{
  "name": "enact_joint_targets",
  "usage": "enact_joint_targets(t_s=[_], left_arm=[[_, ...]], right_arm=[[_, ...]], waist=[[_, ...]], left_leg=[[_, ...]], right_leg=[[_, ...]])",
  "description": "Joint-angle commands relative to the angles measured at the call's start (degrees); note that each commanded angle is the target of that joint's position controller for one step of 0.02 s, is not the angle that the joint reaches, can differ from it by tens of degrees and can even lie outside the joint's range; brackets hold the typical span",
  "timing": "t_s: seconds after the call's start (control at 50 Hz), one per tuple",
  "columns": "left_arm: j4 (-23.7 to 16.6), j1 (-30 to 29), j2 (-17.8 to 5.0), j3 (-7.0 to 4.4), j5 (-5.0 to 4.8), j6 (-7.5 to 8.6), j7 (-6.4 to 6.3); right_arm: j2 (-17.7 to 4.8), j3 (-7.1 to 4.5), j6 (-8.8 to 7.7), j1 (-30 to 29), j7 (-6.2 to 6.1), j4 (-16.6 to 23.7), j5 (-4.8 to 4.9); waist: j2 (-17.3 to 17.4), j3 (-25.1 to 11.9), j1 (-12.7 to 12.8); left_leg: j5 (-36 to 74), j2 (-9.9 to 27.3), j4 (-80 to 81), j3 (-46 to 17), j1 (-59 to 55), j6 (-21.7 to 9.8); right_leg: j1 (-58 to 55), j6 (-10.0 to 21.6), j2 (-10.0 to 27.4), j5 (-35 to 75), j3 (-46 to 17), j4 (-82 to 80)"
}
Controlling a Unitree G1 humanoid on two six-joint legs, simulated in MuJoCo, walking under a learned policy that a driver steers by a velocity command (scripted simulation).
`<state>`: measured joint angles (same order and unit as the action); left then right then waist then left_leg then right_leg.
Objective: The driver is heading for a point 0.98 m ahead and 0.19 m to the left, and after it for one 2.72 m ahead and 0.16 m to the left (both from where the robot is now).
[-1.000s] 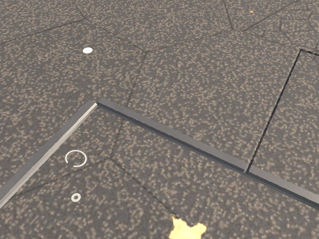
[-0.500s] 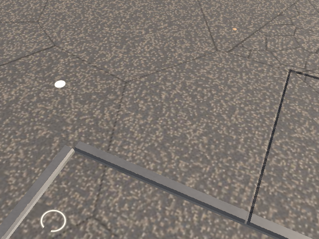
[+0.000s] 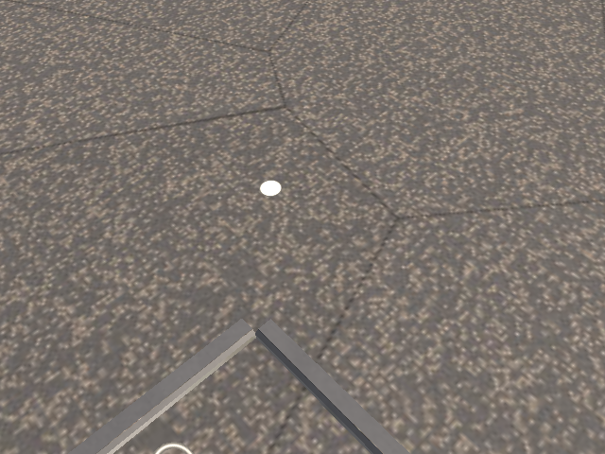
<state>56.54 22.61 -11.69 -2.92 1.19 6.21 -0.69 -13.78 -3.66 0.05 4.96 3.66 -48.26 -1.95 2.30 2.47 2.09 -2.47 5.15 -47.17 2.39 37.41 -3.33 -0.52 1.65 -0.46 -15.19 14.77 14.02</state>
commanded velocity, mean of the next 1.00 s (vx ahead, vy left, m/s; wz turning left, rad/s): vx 0.50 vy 0.00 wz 0.45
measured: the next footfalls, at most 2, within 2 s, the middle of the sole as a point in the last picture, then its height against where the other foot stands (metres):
left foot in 0.16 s outside the picture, level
right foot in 0.68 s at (318, 391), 0.03 m higher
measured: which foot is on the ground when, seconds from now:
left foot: up 0.00-0.14, down 0.16-0.72, up 0.74-1.00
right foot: down 0.00-0.16, up 0.18-0.66, down 0.68-1.00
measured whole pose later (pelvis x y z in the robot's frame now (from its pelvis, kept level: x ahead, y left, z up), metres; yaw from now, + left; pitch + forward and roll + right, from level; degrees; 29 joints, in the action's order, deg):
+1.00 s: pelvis +0.52 +0.14 +0.02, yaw +27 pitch +0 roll -3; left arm 53.2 18.0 -13.6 -4.0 1.9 3.6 0.1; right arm -16.1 -0.9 -1.4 9.5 2.1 -45.9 -1.5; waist 2.7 0.9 3.1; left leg -14.4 3.5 -39.6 -2.3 25.0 0.6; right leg 8.5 15.2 -2.3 -18.8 3.1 20.9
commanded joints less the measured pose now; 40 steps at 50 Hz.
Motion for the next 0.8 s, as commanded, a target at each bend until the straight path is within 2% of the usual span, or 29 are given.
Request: enact_joint_targets(t_s=[0.02,0.06,0.1,0.12,0.14,0.16,0.18,0.2,0.22,0.24,0.26,0.28,0.3,0.34,0.38,0.48,0.54,0.6,0.64,0.66,0.68,0.7,0.72,0.74,0.76,0.78,0.8], left_arm=[[-2.7,0.1,-8.3,-1.52,-0.01,0.51,-0.47],[-2.2,1.4,-9.0,-1.72,0.12,-0.33,-0.79],[-2.0,1.6,-10.6,-2.13,0.23,-1.24,-1.04],[-2.0,1.6,-11.5,-2.38,0.24,-1.92,-1.03],[-2.3,1.2,-12.1,-2.5,0.04,-2.59,-0.88],[-3.6,0.6,-11.5,-2.28,0.11,-2.83,-0.7],[-8.1,2.3,-4.2,-0.78,-0.48,-2.41,0.5],[-10.5,-4.8,-9.1,-1.79,-0.04,-1.63,0.89],[-11.9,-9.6,-8.6,-1.64,-0.59,-1.01,1.19],[-11.3,-8.6,-7.9,-1.2,-0.78,-0.4,1.1],[-10.5,-7.6,-7.9,-1.34,-0.15,-0.68,0.9],[-10.3,-6.0,-7.7,-1.31,1.0,-1.73,0.86],[-10.0,-5.0,-7.4,-1.3,1.55,-2.82,0.99],[-10.8,-6.0,-6.6,-1.14,1.75,-4.23,1.38],[-12.4,-10.0,-6.3,-0.99,1.69,-4.78,1.54],[-16.6,-20.9,-7.1,-0.82,1.47,-4.96,1.6],[-19.2,-26.7,-6.2,0.05,1.28,-4.71,2.01],[-21.2,-29.6,-6.3,0.6,0.88,-3.85,2.4],[-21.1,-27.1,-6.7,0.67,0.78,-3.29,2.31],[-20.0,-22.8,-7.3,0.37,0.8,-3.08,1.99],[-17.9,-16.5,-8.9,-0.36,0.75,-2.8,1.4],[-16.1,-10.1,-11.6,-1.41,1.05,-2.17,1.03],[-14.3,-1.4,-15.7,-3.35,1.56,-2.36,0.94],[-13.1,2.2,-14.9,-3.42,1.02,-2.99,0.93],[-13.1,-2.8,-12.0,-2.4,1.17,-3.25,0.65],[-13.4,-7.4,-9.5,-1.81,1.19,-3.16,0.22],[-12.6,-9.5,-7.7,-1.39,1.12,-2.84,-0.22]], right_arm=[[-1.1,0.61,-0.56,-6.4,0.65,5.4,-0.17],[-1.8,0.44,-0.59,-7.5,0.64,6.2,-0.42],[-2.8,-0.06,-0.54,-4.7,0.14,5.8,-0.65],[-3.6,-0.57,-0.74,-0.5,-0.16,4.7,-0.63],[-4.8,-1.37,-1.3,6.7,-0.68,2.7,-0.76],[-8.4,-2.91,-1.77,16.3,-1.6,-0.2,-1.45],[-15.6,-4.53,-1.69,16.2,-2.41,0.5,-1.31],[-16.4,-4.66,-0.83,18.5,-2.81,1.7,0.29],[-15.0,-4.27,-0.52,16.1,-3.31,0.7,0.58],[-11.7,-3.49,-0.81,13.1,-3.51,0.8,1.12],[-9.6,-2.94,-1.3,10.2,-3.66,1.2,1.33],[-8.1,-2.36,-1.77,8.4,-3.83,1.6,1.82],[-7.4,-2.03,-2.36,8.2,-3.73,1.8,1.95],[-8.5,-2.13,-3.41,10.2,-3.49,1.2,2.23],[-9.6,-2.38,-3.7,12.8,-3.4,0.8,2.07],[-9.6,-2.28,-3.47,19.7,-3.64,0.0,1.89],[-9.7,-2.21,-3.27,22.5,-3.98,-0.4,1.66],[-9.8,-1.98,-3.38,24.4,-4.52,-0.9,1.31],[-9.9,-1.81,-3.58,23.4,-4.89,-1.0,1.17],[-10.3,-1.74,-3.79,21.5,-4.86,-0.6,1.2],[-11.0,-1.84,-4.02,20.8,-4.7,-0.7,1.24],[-9.4,-1.43,-4.03,22.8,-4.12,-0.8,2.55],[-8.0,-0.85,-3.86,25.0,-3.76,0.1,3.8],[-7.7,-0.55,-4.04,22.3,-3.8,1.0,2.89],[-7.2,-0.41,-4.16,19.1,-3.79,1.3,1.2],[-6.3,-0.14,-4.15,16.5,-3.58,1.8,0.77],[-5.8,0.09,-3.98,15.2,-3.22,2.2,0.36]], waist=[[-6.4,3.1,-0.3],[-6.6,2.9,-0.2],[-8.0,0.7,-1.7],[-8.2,-1.8,-3.5],[-7.2,-6.0,-6.4],[-3.0,-11.8,-10.6],[11.4,-16.2,-6.8],[4.6,-18.7,-9.4],[0.9,-10.5,-8.4],[-1.7,-5.4,-5.8],[-3.2,-3.0,-3.4],[-2.7,-3.0,-1.4],[-2.3,-3.7,-0.6],[-2.3,-3.6,-0.2],[-1.4,-2.2,-1.3],[0.0,0.0,-5.1],[0.6,0.8,-7.0],[1.8,0.7,-7.8],[2.9,0.1,-6.0],[3.3,-1.4,-3.7],[3.1,-4.4,-1.1],[-1.7,-10.2,1.2],[-11.5,-19.5,4.4],[-16.4,-24.2,6.0],[-8.8,-13.7,3.4],[-3.7,-6.8,1.8],[-4.1,-3.9,0.4]], left_leg=[[0.3,-0.7,6.9,3.2,-1.8,-1.3],[-3.9,-2.2,9.6,4.8,-3.2,-3.0],[-9.9,-5.8,11.1,7.0,-8.6,-5.2],[-12.4,-8.1,12.4,7.5,-13.1,-6.5],[-11.7,-10.3,16.0,7.4,-22.0,-8.1],[-13.3,-6.7,19.4,0.1,-36.7,-10.7],[-15.5,11.5,22.2,-29.0,-54.8,-18.3],[-14.6,15.0,30.5,-45.3,-55.8,-20.4],[-10.1,13.5,31.4,-34.9,-50.8,-18.6],[-3.2,11.3,31.9,-28.7,-42.8,-16.5],[3.1,8.1,32.5,-24.0,-36.9,-14.5],[7.4,5.7,33.2,-20.6,-33.1,-13.7],[10.2,4.5,33.4,-19.1,-31.2,-13.5],[12.7,2.9,34.2,-17.4,-29.5,-13.6],[10.4,1.9,35.4,-17.4,-29.0,-13.0],[7.8,2.0,35.6,-20.9,-35.7,-11.4],[10.9,1.7,34.3,-21.4,-38.3,-10.8],[19.3,2.7,31.8,-21.4,-41.8,-10.1],[25.6,3.4,30.0,-20.9,-41.4,-8.2],[33.5,2.9,27.1,-19.6,-39.4,-6.7],[41.5,1.8,20.9,-18.7,-38.4,-5.5],[39.8,-1.9,10.3,-16.0,-30.9,-2.9],[20.2,-7.0,-7.1,-13.3,-16.5,0.2],[-20.4,-11.8,-18.9,-9.7,-11.9,0.3],[-21.1,-9.0,-22.6,-12.2,-9.2,-0.6],[-17.7,-6.4,-21.0,-11.7,-8.3,-0.9],[-16.9,-4.8,-19.3,-10.8,-7.6,-1.0]], right_leg=[[0.9,5.6,16.2,25.1,-3.7,-4.9],[-2.9,5.1,16.9,32.3,-1.9,-1.7],[-5.5,4.5,17.1,49.1,0.0,6.2],[-6.2,4.4,17.0,55.0,0.6,13.7],[-3.7,3.8,16.5,53.4,1.4,24.9],[6.9,1.8,15.2,39.5,1.7,40.9],[33.5,-1.9,5.7,-10.8,0.5,61.3],[41.7,-2.5,0.8,-16.2,-12.7,68.6],[46.2,-1.7,4.4,-9.4,-15.4,67.2],[43.6,-1.3,6.5,-4.5,-15.4,61.5],[39.7,-1.5,7.8,-3.2,-15.7,57.3],[35.9,-2.2,8.3,-2.8,-16.1,54.9],[33.5,-2.8,8.3,-2.8,-16.2,53.4],[33.7,-4.0,7.9,-1.6,-15.4,50.3],[36.4,-4.8,7.7,2.3,-14.7,46.6],[45.3,-5.3,6.8,9.3,-15.6,37.7],[45.3,-5.0,4.8,9.7,-14.9,31.5],[42.8,-3.2,2.9,10.3,-13.9,25.8],[35.5,-1.1,1.6,9.4,-13.5,21.8],[27.7,0.2,-0.3,7.2,-12.4,20.0],[19.0,1.6,-2.5,5.4,-11.4,18.1],[3.4,4.5,-0.8,9.0,-13.7,16.8],[-14.3,10.1,11.4,-1.0,-32.7,13.4],[-16.2,12.7,20.9,-9.5,-48.9,5.3],[-5.8,12.3,20.5,-11.0,-50.1,1.3],[1.0,12.0,18.6,-7.3,-44.8,0.6],[4.7,12.0,16.2,-2.6,-40.1,-0.2]])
